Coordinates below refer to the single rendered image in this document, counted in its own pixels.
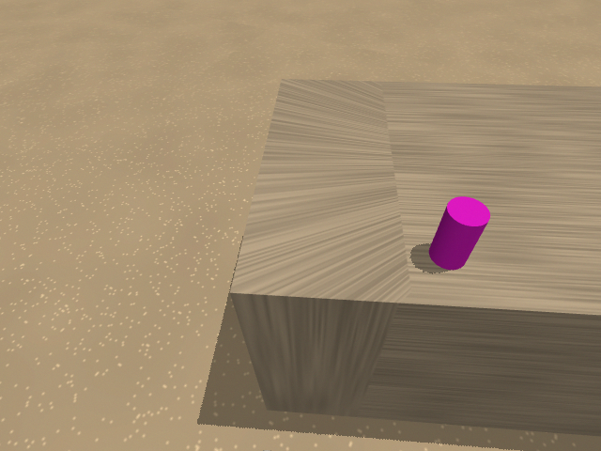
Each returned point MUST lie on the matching can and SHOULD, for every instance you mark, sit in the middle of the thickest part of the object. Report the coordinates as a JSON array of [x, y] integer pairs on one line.
[[461, 226]]

